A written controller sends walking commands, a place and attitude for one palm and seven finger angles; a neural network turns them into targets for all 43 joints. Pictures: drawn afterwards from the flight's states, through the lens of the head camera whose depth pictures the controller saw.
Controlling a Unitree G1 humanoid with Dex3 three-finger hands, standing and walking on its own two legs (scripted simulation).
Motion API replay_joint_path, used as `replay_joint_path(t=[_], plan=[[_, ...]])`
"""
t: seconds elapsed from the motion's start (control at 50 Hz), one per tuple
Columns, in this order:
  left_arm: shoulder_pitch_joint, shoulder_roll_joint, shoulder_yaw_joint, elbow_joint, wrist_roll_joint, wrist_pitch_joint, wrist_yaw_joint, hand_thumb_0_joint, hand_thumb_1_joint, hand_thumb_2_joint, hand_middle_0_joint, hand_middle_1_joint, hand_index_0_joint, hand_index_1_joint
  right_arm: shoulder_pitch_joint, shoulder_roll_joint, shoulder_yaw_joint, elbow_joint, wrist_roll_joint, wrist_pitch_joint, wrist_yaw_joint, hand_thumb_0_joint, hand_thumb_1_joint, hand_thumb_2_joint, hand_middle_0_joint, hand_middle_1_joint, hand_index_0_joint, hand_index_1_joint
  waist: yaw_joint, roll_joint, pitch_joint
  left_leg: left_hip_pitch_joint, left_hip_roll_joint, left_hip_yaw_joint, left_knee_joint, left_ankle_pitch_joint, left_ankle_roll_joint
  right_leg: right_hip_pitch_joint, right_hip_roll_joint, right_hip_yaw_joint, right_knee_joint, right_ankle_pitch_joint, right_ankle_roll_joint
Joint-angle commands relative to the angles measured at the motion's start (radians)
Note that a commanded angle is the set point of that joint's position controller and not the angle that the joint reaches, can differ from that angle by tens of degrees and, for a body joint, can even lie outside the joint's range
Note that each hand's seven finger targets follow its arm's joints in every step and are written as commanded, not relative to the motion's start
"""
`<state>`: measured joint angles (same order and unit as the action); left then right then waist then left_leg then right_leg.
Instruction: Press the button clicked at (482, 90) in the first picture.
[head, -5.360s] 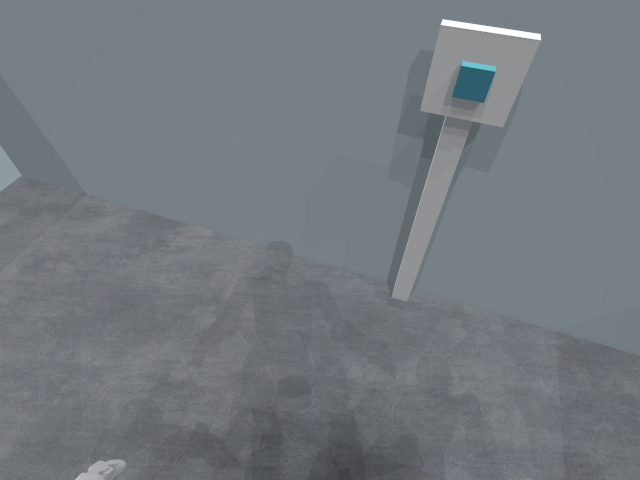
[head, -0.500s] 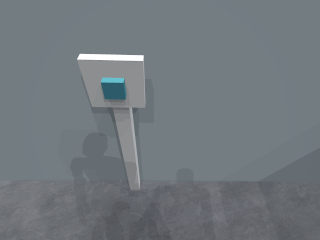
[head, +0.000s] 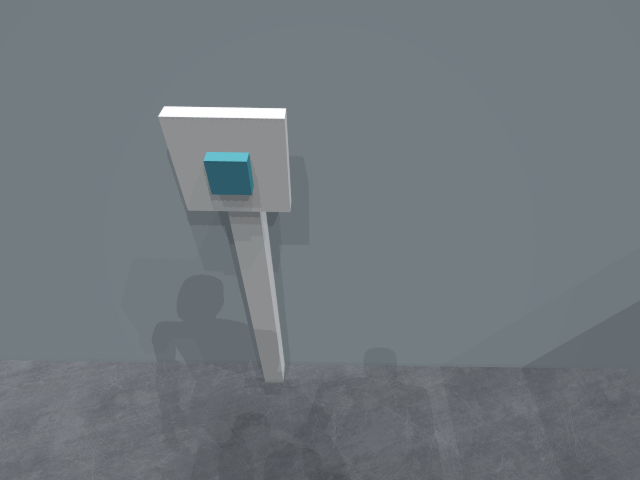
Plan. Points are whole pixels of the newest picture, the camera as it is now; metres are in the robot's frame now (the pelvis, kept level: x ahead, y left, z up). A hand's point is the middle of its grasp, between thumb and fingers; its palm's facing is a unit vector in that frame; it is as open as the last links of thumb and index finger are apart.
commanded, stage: look again from close up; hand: left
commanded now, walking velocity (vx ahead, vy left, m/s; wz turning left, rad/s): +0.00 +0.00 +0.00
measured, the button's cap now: (230, 172) +0.53 +0.18 +0.11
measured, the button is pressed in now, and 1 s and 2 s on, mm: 0 0 0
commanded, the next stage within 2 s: shuffle to correct the standing spot in 0.18 s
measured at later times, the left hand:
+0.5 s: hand out of the picture -0.04 +0.14 -0.18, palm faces +0.06 -0.99 -0.16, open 7.4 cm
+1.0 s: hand out of the picture +0.06 +0.14 -0.18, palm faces +0.08 -0.98 -0.18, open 7.3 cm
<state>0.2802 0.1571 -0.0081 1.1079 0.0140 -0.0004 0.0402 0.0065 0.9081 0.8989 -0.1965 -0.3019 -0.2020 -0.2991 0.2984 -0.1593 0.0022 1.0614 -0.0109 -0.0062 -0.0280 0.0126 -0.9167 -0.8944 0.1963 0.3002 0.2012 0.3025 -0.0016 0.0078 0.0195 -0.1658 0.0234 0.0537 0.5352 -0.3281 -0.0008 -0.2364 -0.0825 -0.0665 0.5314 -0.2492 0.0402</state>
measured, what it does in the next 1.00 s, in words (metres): shifts its weight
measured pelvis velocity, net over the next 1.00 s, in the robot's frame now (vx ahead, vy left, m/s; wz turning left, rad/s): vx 0.06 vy -0.03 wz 0.02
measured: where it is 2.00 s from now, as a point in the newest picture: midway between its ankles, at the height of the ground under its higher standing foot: outside the picture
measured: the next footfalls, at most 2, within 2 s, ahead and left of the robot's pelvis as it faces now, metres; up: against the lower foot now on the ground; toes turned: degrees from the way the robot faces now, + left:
none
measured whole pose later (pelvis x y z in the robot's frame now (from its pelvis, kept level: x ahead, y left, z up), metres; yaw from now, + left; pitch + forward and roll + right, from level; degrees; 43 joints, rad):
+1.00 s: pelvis +0.06 -0.03 +0.00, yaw +1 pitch -1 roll +0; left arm 0.30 0.13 0.04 1.08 0.03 -0.03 0.05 0.01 0.92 0.90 -0.20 -0.30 -0.20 -0.30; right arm 0.31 -0.09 -0.01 1.11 0.00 0.00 -0.05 0.01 -0.91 -0.89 0.20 0.30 0.20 0.30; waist 0.00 -0.01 0.06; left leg -0.23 0.05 0.06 0.66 -0.43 -0.02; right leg -0.21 -0.03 -0.14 0.58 -0.35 -0.03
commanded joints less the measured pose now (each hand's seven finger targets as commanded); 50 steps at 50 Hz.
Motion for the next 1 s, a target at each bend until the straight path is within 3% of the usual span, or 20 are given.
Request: replay_joint_path(t=[0.0,0.26,0.36,0.46,0.54,0.6,0.66,0.68,0.7,0.72,0.74,0.78,0.8,0.82,0.84,0.88,0.9,0.94,0.96,0.98], plan=[[0.052,0.097,0.013,-0.04,0.0,-0.018,-0.003,0.0,0.9,0.9,-0.2,-0.3,-0.2,-0.3,0.057,-0.085,-0.016,-0.036,-0.002,-0.017,0.004,0.0,-0.9,-0.9,0.2,0.3,0.2,0.3,-0.002,-0.023,0.081,-0.122,0.064,-0.079,-0.161,0.097,0.021,0.015,-0.03,0.07,-0.117,0.038,-0.062],[0.072,0.094,0.019,-0.041,-0.001,-0.021,-0.006,0.0,0.9,0.9,-0.2,-0.3,-0.2,-0.3,0.075,-0.075,-0.011,0.0,-0.002,-0.014,0.006,0.0,-0.9,-0.9,0.2,0.3,0.2,0.3,0.002,-0.03,0.08,-0.122,0.059,-0.068,-0.181,0.055,0.01,0.019,-0.034,0.081,-0.171,-0.016,-0.063],[0.1,0.09,0.033,-0.042,0.009,-0.009,-0.012,0.0,0.9,0.9,-0.2,-0.3,-0.2,-0.3,0.1,-0.075,-0.021,0.009,-0.015,0.002,0.009,0.0,-0.9,-0.9,0.2,0.3,0.2,0.3,0.004,-0.032,0.121,-0.19,0.053,-0.073,-0.177,-0.224,0.023,-0.039,-0.015,0.085,-0.162,-0.307,-0.075],[0.135,0.066,0.044,-0.049,0.012,-0.016,-0.02,0.0,0.9,0.9,-0.2,-0.3,-0.2,-0.3,0.115,-0.069,-0.03,0.005,-0.016,-0.005,0.009,0.0,-0.9,-0.9,0.2,0.3,0.2,0.3,0.006,0.015,0.15,-0.221,0.077,-0.103,-0.182,-0.263,0.047,-0.064,0.009,0.078,-0.105,-0.292,-0.094],[0.173,0.064,0.049,-0.043,0.01,-0.028,-0.024,0.0,0.9,0.9,-0.2,-0.3,-0.2,-0.3,0.126,-0.05,-0.03,0.001,-0.013,-0.018,0.008,0.0,-0.9,-0.9,0.2,0.3,0.2,0.3,0.014,-0.007,0.139,-0.226,0.062,-0.079,-0.119,-0.202,0.048,-0.045,-0.011,0.117,-0.118,-0.28,-0.115],[0.207,0.081,0.058,-0.031,0.007,-0.034,-0.022,0.0,0.9,0.9,-0.2,-0.3,-0.2,-0.3,0.127,-0.023,-0.026,-0.005,-0.012,-0.022,0.01,0.0,-0.9,-0.9,0.2,0.3,0.2,0.3,0.019,-0.091,0.136,-0.251,0.017,-0.013,0.001,-0.127,0.038,-0.019,-0.059,0.193,-0.17,-0.306,-0.145],[0.216,0.091,0.069,-0.024,0.006,-0.038,-0.018,0.0,0.9,0.9,-0.2,-0.3,-0.2,-0.3,0.143,-0.001,-0.021,-0.003,-0.01,-0.034,0.01,0.0,-0.9,-0.9,0.2,0.3,0.2,0.3,0.001,-0.108,0.099,-0.196,0.008,0.027,0.041,-0.05,0.037,-0.019,-0.097,0.196,-0.169,-0.217,-0.17],[0.197,0.078,0.066,-0.027,0.005,-0.038,-0.018,0.0,0.9,0.9,-0.2,-0.3,-0.2,-0.3,0.163,-0.001,-0.018,0.01,-0.009,-0.041,0.009,0.0,-0.9,-0.9,0.2,0.3,0.2,0.3,-0.014,-0.062,0.091,-0.125,0.021,0.01,-0.023,0.003,0.04,-0.055,-0.067,0.147,-0.113,-0.148,-0.16],[0.174,0.057,0.061,-0.033,0.005,-0.038,-0.023,0.0,0.9,0.9,-0.2,-0.3,-0.2,-0.3,0.202,-0.021,-0.022,0.032,-0.008,-0.048,0.007,0.0,-0.9,-0.9,0.2,0.3,0.2,0.3,-0.027,0.049,0.075,-0.045,0.068,-0.053,-0.082,0.093,0.052,-0.096,-0.011,0.068,-0.017,-0.087,-0.131],[0.15,0.028,0.055,-0.044,0.009,-0.039,-0.025,0.0,0.9,0.9,-0.2,-0.3,-0.2,-0.3,0.25,-0.065,-0.034,0.06,-0.01,-0.051,0.001,0.0,-0.9,-0.9,0.2,0.3,0.2,0.3,-0.044,0.18,0.067,0.027,0.162,-0.162,-0.133,0.188,0.086,-0.16,0.052,-0.019,0.109,-0.054,-0.101],[0.114,0.008,0.051,-0.06,0.013,-0.042,-0.026,0.0,0.9,0.9,-0.2,-0.3,-0.2,-0.3,0.282,-0.099,-0.042,0.074,-0.013,-0.048,-0.007,0.0,-0.9,-0.9,0.2,0.3,0.2,0.3,-0.053,0.247,0.091,0.059,0.244,-0.239,-0.166,0.337,0.134,-0.226,0.08,-0.081,0.207,-0.092,-0.083],[0.078,-0.009,0.048,-0.073,0.011,-0.044,-0.029,0.0,0.9,0.9,-0.2,-0.3,-0.2,-0.3,0.243,-0.095,-0.039,0.067,-0.019,-0.041,-0.018,0.0,-0.9,-0.9,0.2,0.3,0.2,0.3,-0.038,0.19,0.133,0.079,0.27,-0.225,-0.122,0.646,0.168,-0.251,0.068,-0.071,0.165,-0.204,-0.09],[0.104,-0.012,0.053,-0.068,0.007,-0.044,-0.031,0.0,0.9,0.9,-0.2,-0.3,-0.2,-0.3,0.204,-0.091,-0.036,0.055,-0.016,-0.038,-0.023,0.0,-0.9,-0.9,0.2,0.3,0.2,0.3,-0.011,0.158,0.115,0.036,0.229,-0.159,-0.057,0.733,0.138,-0.14,0.061,-0.069,0.059,-0.095,-0.093],[0.186,0.001,0.061,-0.04,0.007,-0.045,-0.031,0.0,0.9,0.9,-0.2,-0.3,-0.2,-0.3,0.164,-0.077,-0.033,0.042,-0.009,-0.038,-0.028,0.0,-0.9,-0.9,0.2,0.3,0.2,0.3,0.025,0.084,0.074,-0.031,0.163,-0.072,0.044,0.732,0.092,0.019,0.046,-0.033,0.001,0.188,-0.096],[0.272,0.042,0.069,-0.013,0.006,-0.051,-0.021,0.0,0.9,0.9,-0.2,-0.3,-0.2,-0.3,0.146,-0.046,-0.028,0.019,0.0,-0.045,-0.029,0.0,-0.9,-0.9,0.2,0.3,0.2,0.3,0.05,-0.018,-0.004,-0.151,0.091,-0.005,0.142,0.576,0.043,0.196,-0.035,0.069,0.008,0.551,-0.114],[0.29,0.095,0.071,0.014,0.0,-0.047,-0.006,0.0,0.9,0.9,-0.2,-0.3,-0.2,-0.3,0.084,0.007,-0.024,0.003,0.013,-0.031,-0.027,0.0,-0.9,-0.9,0.2,0.3,0.2,0.3,0.055,-0.22,-0.019,-0.258,0.018,0.026,0.27,-0.148,-0.009,0.268,-0.223,0.179,-0.064,1.032,-0.215],[0.248,0.083,0.062,0.006,0.01,-0.041,0.0,0.0,0.9,0.9,-0.2,-0.3,-0.2,-0.3,0.056,0.02,-0.024,-0.006,0.013,-0.021,-0.028,0.0,-0.9,-0.9,0.2,0.3,0.2,0.3,0.045,-0.194,0.008,-0.257,0.029,0.002,0.281,-0.235,-0.009,0.218,-0.248,0.182,-0.071,1.069,-0.244],[0.148,0.073,0.054,-0.026,0.012,-0.032,0.01,0.0,0.9,0.9,-0.2,-0.3,-0.2,-0.3,0.081,0.041,-0.023,0.011,0.016,-0.012,-0.019,0.0,-0.9,-0.9,0.2,0.3,0.2,0.3,0.001,-0.158,0.004,-0.176,0.031,0.001,0.071,-0.118,-0.009,0.184,-0.186,0.096,-0.036,0.942,-0.206],[0.108,0.073,0.052,-0.041,0.003,-0.026,0.011,0.0,0.9,0.9,-0.2,-0.3,-0.2,-0.3,0.11,0.039,-0.025,0.031,0.016,-0.011,-0.017,0.0,-0.9,-0.9,0.2,0.3,0.2,0.3,-0.018,-0.136,-0.009,-0.092,0.026,0.011,-0.075,0.077,-0.011,0.153,-0.14,0.056,0.003,0.813,-0.165],[0.092,0.055,0.047,-0.054,-0.008,-0.018,0.01,0.0,0.9,0.9,-0.2,-0.3,-0.2,-0.3,0.118,0.012,-0.029,0.044,0.011,-0.016,-0.02,0.0,-0.9,-0.9,0.2,0.3,0.2,0.3,-0.014,-0.039,-0.012,-0.004,0.067,-0.025,-0.129,0.394,0.003,0.085,-0.08,0.03,0.026,0.609,-0.113]])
